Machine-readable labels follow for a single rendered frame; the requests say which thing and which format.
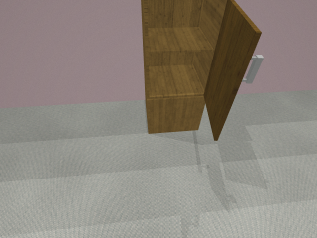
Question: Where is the handle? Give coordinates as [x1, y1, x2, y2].
[242, 55, 264, 84]

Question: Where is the cupboard door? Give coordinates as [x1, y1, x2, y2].
[203, 0, 262, 141]

